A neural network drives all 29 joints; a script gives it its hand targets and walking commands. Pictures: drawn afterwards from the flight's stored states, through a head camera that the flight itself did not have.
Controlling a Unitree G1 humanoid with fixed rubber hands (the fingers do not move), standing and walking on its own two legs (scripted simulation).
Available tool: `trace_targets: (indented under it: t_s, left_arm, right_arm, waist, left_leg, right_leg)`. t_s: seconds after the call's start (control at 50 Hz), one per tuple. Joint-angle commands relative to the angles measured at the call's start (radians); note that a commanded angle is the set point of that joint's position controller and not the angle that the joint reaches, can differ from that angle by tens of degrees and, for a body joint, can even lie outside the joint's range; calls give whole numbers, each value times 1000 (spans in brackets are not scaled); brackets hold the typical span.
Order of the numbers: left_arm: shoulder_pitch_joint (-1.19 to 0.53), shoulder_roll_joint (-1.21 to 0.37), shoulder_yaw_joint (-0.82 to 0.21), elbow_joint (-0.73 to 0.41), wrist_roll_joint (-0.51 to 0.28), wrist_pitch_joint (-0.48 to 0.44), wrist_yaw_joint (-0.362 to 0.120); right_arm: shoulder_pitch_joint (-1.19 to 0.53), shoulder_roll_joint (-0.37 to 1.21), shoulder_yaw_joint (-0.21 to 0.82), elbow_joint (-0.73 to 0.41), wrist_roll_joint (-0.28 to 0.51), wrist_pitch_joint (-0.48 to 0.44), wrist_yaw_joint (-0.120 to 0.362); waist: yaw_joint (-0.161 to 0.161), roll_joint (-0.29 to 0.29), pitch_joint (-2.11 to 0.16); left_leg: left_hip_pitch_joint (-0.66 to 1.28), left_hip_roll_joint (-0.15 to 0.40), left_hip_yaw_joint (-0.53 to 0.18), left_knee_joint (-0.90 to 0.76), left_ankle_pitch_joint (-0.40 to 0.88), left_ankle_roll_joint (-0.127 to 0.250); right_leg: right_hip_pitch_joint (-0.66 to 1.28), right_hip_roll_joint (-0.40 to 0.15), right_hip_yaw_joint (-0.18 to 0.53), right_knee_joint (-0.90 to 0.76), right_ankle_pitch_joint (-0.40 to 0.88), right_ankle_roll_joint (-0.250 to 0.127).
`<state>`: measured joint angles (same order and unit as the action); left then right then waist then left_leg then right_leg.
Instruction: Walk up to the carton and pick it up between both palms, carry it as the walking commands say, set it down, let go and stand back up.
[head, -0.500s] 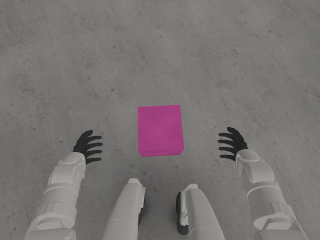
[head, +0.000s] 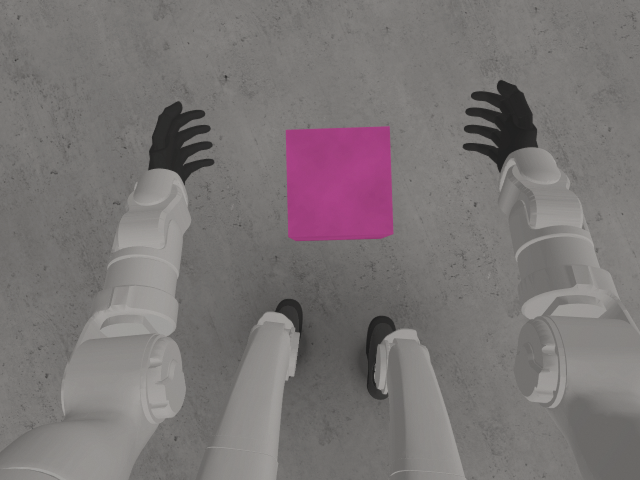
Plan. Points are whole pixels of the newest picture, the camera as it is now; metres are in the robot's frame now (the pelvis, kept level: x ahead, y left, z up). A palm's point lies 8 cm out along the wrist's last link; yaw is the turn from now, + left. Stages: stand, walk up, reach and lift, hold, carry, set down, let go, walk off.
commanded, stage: reach and lift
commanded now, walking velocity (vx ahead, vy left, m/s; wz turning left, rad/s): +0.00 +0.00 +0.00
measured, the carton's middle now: (337, 189) +0.49 +0.03 -0.57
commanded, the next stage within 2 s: none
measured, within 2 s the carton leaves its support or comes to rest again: neither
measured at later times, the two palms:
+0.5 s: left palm (194, 157) +0.46 +0.24 -0.21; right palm (483, 147) +0.51 -0.16 -0.20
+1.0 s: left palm (229, 174) +0.46 +0.23 -0.35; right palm (446, 163) +0.52 -0.15 -0.34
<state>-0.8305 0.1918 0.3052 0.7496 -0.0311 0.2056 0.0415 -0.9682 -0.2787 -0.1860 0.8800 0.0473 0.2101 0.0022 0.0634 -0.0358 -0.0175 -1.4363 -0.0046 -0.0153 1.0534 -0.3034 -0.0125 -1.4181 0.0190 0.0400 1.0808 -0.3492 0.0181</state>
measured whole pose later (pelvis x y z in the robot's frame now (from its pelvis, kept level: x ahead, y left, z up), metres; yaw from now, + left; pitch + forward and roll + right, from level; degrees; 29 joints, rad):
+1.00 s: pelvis -0.06 -0.01 -0.19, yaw +0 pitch +31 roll +1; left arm -1.37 0.36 0.24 0.78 -0.25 0.27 0.15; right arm -1.50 -0.46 -0.03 0.87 0.23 0.28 -0.13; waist 0.07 -0.02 0.53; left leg -1.90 -0.03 -0.03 1.84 -0.49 -0.05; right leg -1.89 0.05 0.04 1.88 -0.54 0.02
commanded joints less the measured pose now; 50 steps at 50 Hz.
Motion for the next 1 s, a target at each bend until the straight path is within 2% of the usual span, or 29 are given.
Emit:
trace_targets:
  t_s: [0.0, 0.04, 0.08, 0.12, 0.14, 0.18, 0.2, 0.22, 0.32, 0.34, 0.36, 0.38, 0.4, 0.42, 0.44, 0.48, 0.5, 0.54, 0.6, 0.62, 0.64, 0.68, 0.7, 0.74, 0.84, 0.88, 0.92, 0.96, 0.98]
  left_arm:
    - [-329, 161, 35, -131, -18, -88, 5]
    - [-356, 157, 38, -130, -37, -100, -1]
    - [-389, 183, 40, -155, -43, -106, -6]
    - [-402, 205, 69, -156, -35, -110, -12]
    - [-421, 215, 70, -169, -34, -103, -14]
    - [-426, 244, 80, -197, -22, -104, -22]
    - [-423, 236, 80, -198, -22, -97, -25]
    - [-423, 252, 106, -182, -6, -94, -26]
    - [-511, 262, 103, -239, -31, -63, -34]
    - [-545, 285, 100, -262, -44, -66, -30]
    - [-594, 292, 106, -257, -47, -62, -24]
    - [-643, 278, 77, -250, -62, -55, -20]
    - [-682, 303, 83, -262, -61, -51, -10]
    - [-732, 311, 60, -278, -83, -41, 4]
    - [-728, 296, 57, -260, -99, -42, 12]
    - [-785, 313, 41, -319, -128, -47, 32]
    - [-808, 322, 33, -290, -115, -41, 42]
    - [-860, 327, 19, -259, -125, -24, 57]
    - [-904, 332, 24, -87, -121, 8, 60]
    - [-893, 342, 28, -50, -113, 16, 60]
    - [-909, 330, 15, -19, -122, 17, 64]
    - [-930, 341, 9, 49, -130, 27, 65]
    - [-936, 340, 9, 143, -126, 28, 62]
    - [-908, 360, 19, 102, -118, 20, 59]
    - [-931, 424, -39, -116, -196, -13, 96]
    - [-955, 422, -48, -207, -210, -3, 112]
    - [-965, 441, -37, -239, -211, -2, 123]
    - [-951, 410, -50, -222, -228, 9, 124]
    - [-928, 418, -39, -150, -219, 5, 118]
  right_arm:
    - [-343, -162, -36, -116, -12, -86, 0]
    - [-384, -183, -48, -147, -28, -98, -2]
    - [-416, -203, -59, -191, -27, -102, -2]
    - [-425, -181, -50, -201, -25, -99, -5]
    - [-448, -188, -58, -228, -28, -93, -6]
    - [-436, -166, -47, -243, -26, -85, -7]
    - [-411, -154, -43, -235, -27, -77, -7]
    - [-445, -158, -52, -257, -23, -74, -9]
    - [-514, -192, -52, -365, -17, -37, -27]
    - [-544, -208, -50, -391, 0, -38, -36]
    - [-587, -205, -52, -392, 8, -37, -45]
    - [-612, -218, -53, -370, 11, -31, -46]
    - [-664, -229, -49, -390, 34, -25, -51]
    - [-697, -260, -50, -386, 42, -18, -54]
    - [-698, -256, -42, -361, 58, -19, -56]
    - [-772, -299, -42, -419, 58, -26, -71]
    - [-769, -304, -37, -363, 60, -23, -77]
    - [-816, -312, -31, -280, 57, -3, -83]
    - [-853, -304, -10, -91, 46, 25, -81]
    - [-875, -296, 8, -79, 61, 29, -81]
    - [-893, -318, 7, -52, 56, 27, -82]
    - [-918, -309, 26, 15, 62, 38, -84]
    - [-921, -307, 32, 115, 68, 43, -77]
    - [-947, -294, 55, 46, 76, 36, -83]
    - [-997, -353, 113, -190, 173, 5, -128]
    - [-1009, -387, 109, -244, 178, 13, -140]
    - [-997, -382, 115, -261, 183, 15, -150]
    - [-981, -388, 120, -258, 176, 19, -150]
    - [-959, -383, 109, -173, 160, 16, -147]
  waist:
    - [25, 23, -1071]
    - [6, -10, -1131]
    - [6, 5, -1221]
    - [41, -24, -1268]
    - [25, -38, -1334]
    - [47, -45, -1399]
    - [43, -59, -1445]
    - [73, -47, -1415]
    - [76, -80, -1637]
    - [83, -63, -1656]
    - [86, -50, -1656]
    - [65, -31, -1650]
    - [93, -9, -1681]
    - [69, 0, -1720]
    - [82, 21, -1659]
    - [50, -5, -1727]
    - [49, 31, -1682]
    - [51, 30, -1644]
    - [29, 14, -1435]
    - [56, 5, -1425]
    - [34, 2, -1398]
    - [46, -29, -1346]
    - [55, -15, -1208]
    - [90, -27, -1334]
    - [89, -8, -1686]
    - [70, -8, -1743]
    - [73, -6, -1718]
    - [65, -14, -1643]
    - [57, -19, -1536]
  left_leg:
    - [691, -33, 32, 1, 561, -47]
    - [661, -36, 29, 0, 596, -45]
    - [708, -37, 29, 0, 646, -40]
    - [683, -45, 40, -7, 666, -33]
    - [681, -48, 38, -9, 668, -27]
    - [709, -52, 39, -1, 715, -18]
    - [717, -58, 46, -10, 698, -13]
    - [677, -58, 50, 1, 692, -12]
    - [649, -68, 67, 23, 577, -5]
    - [654, -68, 74, 51, 589, -8]
    - [636, -67, 72, 83, 566, -9]
    - [659, -63, 70, 96, 543, -10]
    - [690, -64, 72, 119, 531, -13]
    - [766, -60, 58, 147, 537, -16]
    - [752, -57, 58, 171, 573, -18]
    - [734, -56, 50, 241, 551, -18]
    - [708, -54, 55, 267, 506, -18]
    - [653, -56, 69, 289, 364, -20]
    - [455, -51, 87, 340, 116, -22]
    - [428, -50, 90, 362, 85, -18]
    - [388, -43, 91, 379, 44, -25]
    - [314, -45, 99, 408, -43, -24]
    - [215, -40, 110, 426, -124, -23]
    - [219, -47, 117, 471, -45, -25]
    - [341, -58, 127, 620, 215, -28]
    - [384, -59, 116, 646, 256, -24]
    - [373, -59, 108, 680, 269, -18]
    - [310, -57, 108, 692, 246, -20]
    - [250, -54, 97, 703, 197, -19]
  right_leg:
    - [325, 56, -64, -60, 343, 2]
    - [384, 58, -61, -58, 412, 0]
    - [404, 57, -61, -64, 453, -1]
    - [466, 55, -52, -62, 509, -3]
    - [518, 56, -55, -56, 541, 2]
    - [553, 57, -56, -47, 591, 10]
    - [603, 58, -54, -54, 610, 11]
    - [586, 56, -52, -33, 610, 18]
    - [827, 50, -41, 23, 647, 18]
    - [825, 50, -30, 38, 651, 16]
    - [797, 48, -34, 70, 618, 18]
    - [766, 50, -46, 78, 577, 17]
    - [750, 54, -43, 97, 535, 11]
    - [703, 64, -62, 118, 488, 11]
    - [625, 69, -55, 146, 486, 8]
    - [615, 66, -62, 206, 507, 6]
    - [550, 63, -64, 236, 439, 0]
    - [489, 61, -71, 260, 287, -8]
    - [342, 59, -76, 306, 43, -14]
    - [325, 55, -68, 330, 13, -14]
    - [291, 54, -74, 343, -28, -19]
    - [252, 50, -76, 371, -128, -19]
    - [167, 45, -73, 387, -213, -22]
    - [242, 47, -69, 438, -112, -15]
    - [348, 62, -79, 598, 144, -2]
    - [349, 65, -90, 641, 175, -1]
    - [296, 63, -86, 677, 166, -3]
    - [249, 59, -80, 682, 143, -8]
    - [181, 53, -88, 703, 102, -7]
